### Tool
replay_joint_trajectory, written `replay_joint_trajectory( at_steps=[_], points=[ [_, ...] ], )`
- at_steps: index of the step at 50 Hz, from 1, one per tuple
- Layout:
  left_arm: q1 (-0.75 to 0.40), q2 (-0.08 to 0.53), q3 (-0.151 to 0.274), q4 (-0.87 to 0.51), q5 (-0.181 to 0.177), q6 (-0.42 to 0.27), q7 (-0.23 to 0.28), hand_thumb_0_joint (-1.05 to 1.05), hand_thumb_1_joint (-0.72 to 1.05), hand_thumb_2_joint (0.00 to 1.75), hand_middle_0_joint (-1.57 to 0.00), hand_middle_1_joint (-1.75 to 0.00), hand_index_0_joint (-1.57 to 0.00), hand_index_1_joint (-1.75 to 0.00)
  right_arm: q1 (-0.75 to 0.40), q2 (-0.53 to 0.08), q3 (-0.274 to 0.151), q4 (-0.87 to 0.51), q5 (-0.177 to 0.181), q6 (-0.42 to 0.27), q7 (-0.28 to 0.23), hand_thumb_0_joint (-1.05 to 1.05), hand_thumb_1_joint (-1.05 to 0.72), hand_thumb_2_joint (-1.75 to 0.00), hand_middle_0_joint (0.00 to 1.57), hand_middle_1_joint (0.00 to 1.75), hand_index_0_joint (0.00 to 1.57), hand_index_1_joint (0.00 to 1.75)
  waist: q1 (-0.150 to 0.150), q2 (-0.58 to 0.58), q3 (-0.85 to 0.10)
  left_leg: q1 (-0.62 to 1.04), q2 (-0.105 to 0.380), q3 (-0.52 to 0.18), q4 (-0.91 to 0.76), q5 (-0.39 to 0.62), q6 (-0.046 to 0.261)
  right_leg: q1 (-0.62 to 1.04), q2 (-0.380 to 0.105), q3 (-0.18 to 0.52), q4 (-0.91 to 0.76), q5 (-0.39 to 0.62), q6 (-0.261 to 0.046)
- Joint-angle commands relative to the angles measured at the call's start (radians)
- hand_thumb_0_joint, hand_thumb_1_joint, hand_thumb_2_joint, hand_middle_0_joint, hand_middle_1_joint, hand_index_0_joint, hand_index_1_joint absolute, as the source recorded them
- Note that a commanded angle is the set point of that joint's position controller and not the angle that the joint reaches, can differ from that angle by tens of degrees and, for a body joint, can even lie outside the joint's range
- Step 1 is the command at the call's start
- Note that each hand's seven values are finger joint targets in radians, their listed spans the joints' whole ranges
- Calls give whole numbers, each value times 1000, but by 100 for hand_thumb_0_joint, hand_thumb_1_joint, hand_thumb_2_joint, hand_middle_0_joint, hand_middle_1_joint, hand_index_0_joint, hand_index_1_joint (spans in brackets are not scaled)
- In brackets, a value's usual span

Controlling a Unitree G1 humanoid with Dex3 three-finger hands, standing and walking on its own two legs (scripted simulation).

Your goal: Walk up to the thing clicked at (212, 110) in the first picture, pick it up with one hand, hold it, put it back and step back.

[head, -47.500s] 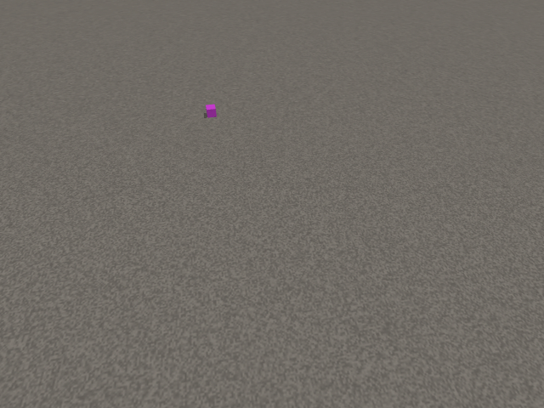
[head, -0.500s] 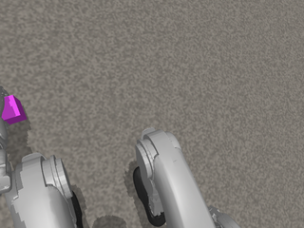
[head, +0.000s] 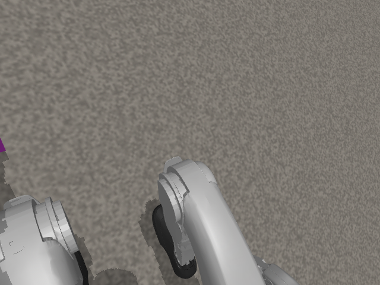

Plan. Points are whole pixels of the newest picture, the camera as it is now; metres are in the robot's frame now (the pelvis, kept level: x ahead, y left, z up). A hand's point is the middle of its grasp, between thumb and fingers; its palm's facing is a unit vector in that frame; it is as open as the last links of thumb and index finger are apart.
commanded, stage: open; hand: left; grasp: from above
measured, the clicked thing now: out of the picture +0.44 +0.30 -0.28
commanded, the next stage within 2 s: withdraw in 1.02 s
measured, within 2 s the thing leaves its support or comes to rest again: neither
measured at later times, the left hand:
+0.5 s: hand out of the picture +0.43 +0.31 -0.23, palm faces -0.38 -0.20 -0.91, open 10.7 cm
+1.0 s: hand out of the picture +0.42 +0.31 -0.23, palm faces -0.40 -0.19 -0.90, open 13.8 cm
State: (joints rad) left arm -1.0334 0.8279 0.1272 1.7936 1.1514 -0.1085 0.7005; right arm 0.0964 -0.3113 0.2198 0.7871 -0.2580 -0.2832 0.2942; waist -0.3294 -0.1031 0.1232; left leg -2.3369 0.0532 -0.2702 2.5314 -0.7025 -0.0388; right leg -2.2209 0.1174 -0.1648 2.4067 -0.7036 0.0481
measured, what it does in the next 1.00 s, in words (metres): stands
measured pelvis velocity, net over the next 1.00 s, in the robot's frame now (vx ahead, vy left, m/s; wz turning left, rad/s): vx -0.01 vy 0.00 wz -0.02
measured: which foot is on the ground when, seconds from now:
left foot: down 0.00-1.00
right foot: down 0.00-1.00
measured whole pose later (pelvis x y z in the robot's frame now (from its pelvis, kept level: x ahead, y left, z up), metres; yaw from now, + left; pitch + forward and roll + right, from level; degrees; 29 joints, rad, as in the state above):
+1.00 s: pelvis -0.01 +0.00 +0.00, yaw -1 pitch +26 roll -12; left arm -1.04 0.87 0.08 1.79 1.12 -0.10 0.69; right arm 0.11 -0.32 0.27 0.75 -0.25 -0.30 0.30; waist -0.35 -0.12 0.14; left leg -2.32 0.06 -0.29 2.52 -0.69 -0.04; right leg -2.20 0.13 -0.18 2.38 -0.68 0.05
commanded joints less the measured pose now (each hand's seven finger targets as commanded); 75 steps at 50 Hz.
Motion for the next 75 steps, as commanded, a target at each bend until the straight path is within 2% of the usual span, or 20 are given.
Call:
replay_joint_trajectory(
  at_steps=[1,3,11,16,19,21,25,29,34,43,47,50,53,58,60,65,67,68,72,75],
  points=[
    [-265,146,-29,-97,-14,-5,33,0,71,51,-114,-40,-113,-41,202,-294,-62,0,5,-21,10,0,-90,-90,20,30,20,30,-67,411,-623,454,21,126,-217,204,51,357,32,-114,-245,308,-56],
    [-251,149,-21,-95,-27,-6,37,0,69,50,-112,-39,-112,-39,200,-300,-58,-2,9,-26,10,0,-90,-90,20,30,20,30,-53,400,-620,441,20,120,-229,183,50,353,35,-117,-253,283,-58],
    [-274,154,-42,-100,-21,-10,44,0,10,60,-68,-51,-66,-52,196,-303,-44,-8,13,-39,14,0,-90,-90,20,30,20,30,-62,421,-601,437,22,111,-237,151,45,330,36,-125,-248,248,-63],
    [-275,155,-55,-89,-23,-1,44,0,-4,71,-57,-61,-55,-64,195,-308,-39,-11,11,-48,18,0,-90,-90,20,30,20,30,-71,420,-575,428,24,108,-235,136,45,322,37,-126,-251,241,-62],
    [-238,197,-15,-88,-23,10,48,0,-12,74,-50,-65,-48,-67,190,-314,-45,-22,13,-42,15,0,-90,-90,20,30,20,30,-47,436,-598,442,24,117,-243,160,43,358,43,-114,-257,257,-64],
    [-210,149,-31,-75,-30,19,44,0,-16,76,-47,-66,-44,-68,200,-296,-41,-2,17,-38,16,0,-90,-90,20,30,20,30,-45,449,-610,454,26,112,-248,181,40,349,44,-127,-248,277,-66],
    [-235,188,-24,-99,-41,23,34,0,-25,82,-40,-71,-37,-74,181,-313,-51,-29,24,-33,13,0,-89,-90,20,30,20,30,-48,421,-584,425,27,111,-246,149,46,342,45,-116,-257,251,-65],
    [-223,156,-40,-99,-42,23,21,0,-36,86,-31,-74,-28,-78,197,-307,-50,-24,27,-31,13,0,-89,-90,20,30,20,30,-55,420,-594,444,27,106,-246,171,45,341,45,-122,-253,270,-66],
    [-246,143,-68,-96,-40,17,11,0,-42,91,-25,-80,-22,-84,213,-303,-40,-24,21,-31,13,0,-89,-90,20,30,20,30,-79,415,-572,442,26,109,-247,166,45,346,42,-123,-259,271,-64],
    [-245,198,-34,-131,-38,5,24,0,-51,99,-17,-88,-13,-92,191,-325,-44,-43,27,-28,-4,0,-89,-90,20,30,20,30,-53,448,-604,477,28,103,-265,162,37,341,43,-127,-256,262,-69],
    [-242,149,-73,-90,-47,12,21,0,-53,100,-13,-92,-11,-94,202,-306,-30,-34,18,-28,3,0,-88,-90,20,30,20,30,-87,408,-562,435,26,112,-243,165,44,351,45,-118,-269,277,-62],
    [-226,214,-21,-122,-49,11,27,0,-55,102,-12,-93,-8,-96,197,-324,-38,-47,22,-24,-4,0,-88,-90,20,30,20,30,-47,420,-596,448,27,116,-252,175,43,390,45,-104,-276,271,-64],
    [-212,137,-61,-86,-44,17,18,0,-58,105,-9,-95,-6,-98,206,-303,-32,-30,20,-26,-1,0,-88,-90,20,30,20,30,-68,419,-582,442,27,106,-256,157,40,347,43,-124,-262,256,-67],
    [-229,188,-47,-133,-49,11,13,0,-53,99,-7,-101,-8,-101,195,-325,-45,-53,23,-31,-1,0,-90,-90,20,30,20,30,-64,428,-575,453,27,108,-257,160,41,359,44,-114,-268,259,-66],
    [-225,151,-70,-125,-44,12,7,0,-54,99,-7,-102,-7,-101,205,-303,-37,-48,21,-30,4,0,-90,-90,20,30,20,30,-71,425,-586,449,24,111,-255,166,41,367,43,-113,-264,266,-66],
    [-221,210,-12,-386,-27,7,-15,0,-55,100,-6,-102,-6,-101,182,-301,-82,-44,38,-6,-3,0,-91,-90,20,30,20,30,26,600,-777,579,24,121,-294,237,22,394,35,-110,-244,314,-80],
    [-127,132,-64,-387,-16,24,-52,0,-56,101,-7,-101,-6,-101,160,-271,-107,-41,56,14,2,0,-91,-90,20,30,20,30,40,594,-784,560,22,133,-283,253,26,355,34,-96,-234,329,-84],
    [-119,157,-27,-483,-15,27,-68,0,-55,100,-6,-101,-6,-101,186,-285,-131,-35,68,29,-1,0,-90,-90,20,30,20,30,62,605,-831,577,16,139,-300,284,26,375,33,-94,-243,355,-82],
    [-92,111,-57,-630,-14,60,-157,0,-57,102,-7,-101,-6,-102,197,-268,-190,-39,114,95,-8,0,-91,-90,20,30,20,30,102,585,-858,579,10,153,-343,255,32,319,19,-61,-265,315,-90],
    [-138,40,-97,-687,-31,79,-231,0,-57,103,-7,-100,-5,-102,218,-249,-219,-45,138,141,-24,0,-91,-91,20,30,20,30,90,490,-856,544,-2,165,-368,208,47,327,12,-35,-311,268,-88]
  ],
)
